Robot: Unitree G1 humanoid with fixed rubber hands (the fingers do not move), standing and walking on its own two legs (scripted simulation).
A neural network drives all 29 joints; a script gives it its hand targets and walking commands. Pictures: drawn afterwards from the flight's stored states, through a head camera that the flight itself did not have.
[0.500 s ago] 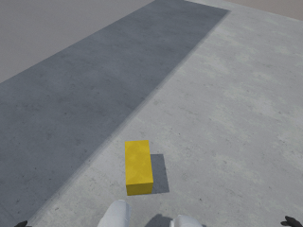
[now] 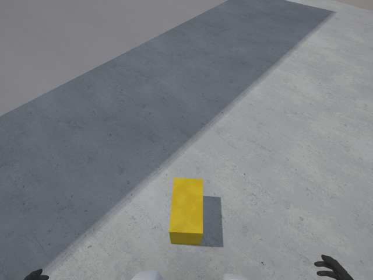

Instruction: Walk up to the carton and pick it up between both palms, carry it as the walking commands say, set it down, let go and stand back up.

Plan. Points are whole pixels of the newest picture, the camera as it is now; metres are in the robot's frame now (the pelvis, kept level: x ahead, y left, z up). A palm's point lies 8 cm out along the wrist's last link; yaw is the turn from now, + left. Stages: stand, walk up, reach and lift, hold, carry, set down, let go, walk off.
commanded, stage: walk up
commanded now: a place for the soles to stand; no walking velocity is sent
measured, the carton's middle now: (187, 211) +0.50 -0.01 -0.65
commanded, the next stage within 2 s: reach and lift in 1.22 s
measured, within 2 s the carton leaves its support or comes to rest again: neither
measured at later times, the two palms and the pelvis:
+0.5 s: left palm out of the picture +0.13 +0.34 -0.07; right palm (336, 267) +0.15 -0.30 -0.06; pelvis +0.02 +0.02 +0.02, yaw +0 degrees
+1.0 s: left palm out of the picture +0.11 +0.37 -0.07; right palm (327, 267) +0.15 -0.29 -0.07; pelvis +0.03 +0.03 +0.02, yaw -2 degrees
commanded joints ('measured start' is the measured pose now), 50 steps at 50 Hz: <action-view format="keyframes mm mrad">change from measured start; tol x8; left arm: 1 -56 215 43 -32 -7 -2 0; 23 -220 147 -6 168 -14 14 -5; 50 -76 199 12 140 -4 16 45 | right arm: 1 52 -162 -45 -2 -13 -26 -4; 7 -107 -184 -13 24 11 -25 -12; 20 -180 -158 0 131 8 -14 -9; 50 -167 -156 -52 46 -14 48 29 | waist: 1 -42 -139 -28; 4 6 61 -91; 50 -12 17 -89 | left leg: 1 144 35 10 -203 175 11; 4 79 240 -293 -306 336 117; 10 95 108 -84 -236 393 14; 23 160 139 -91 -411 388 5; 34 148 148 -104 -429 233 32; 50 172 133 -47 -356 363 24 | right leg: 1 -59 -173 180 -212 323 -116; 2 -81 -126 132 -140 317 -80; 4 -6 2 52 -74 -1 -28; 5 45 3 61 -106 -28 -38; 11 98 -96 133 -254 234 -67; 23 190 -75 87 -378 230 -30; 35 145 -49 54 -323 184 -42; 50 156 -65 76 -277 313 -56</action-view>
